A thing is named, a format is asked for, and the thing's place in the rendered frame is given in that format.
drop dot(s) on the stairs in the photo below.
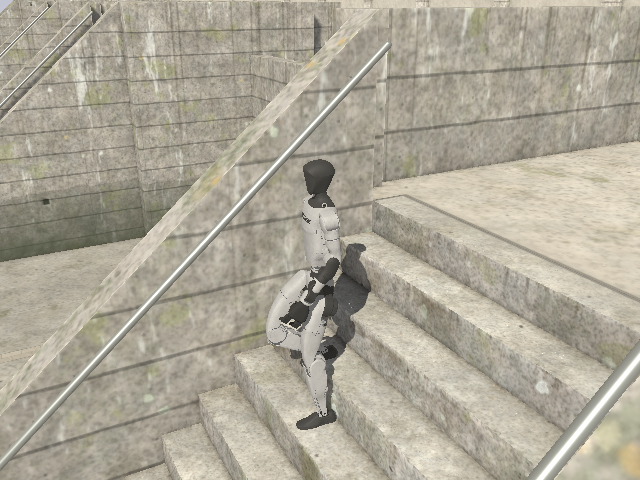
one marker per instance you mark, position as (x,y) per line
(450,366)

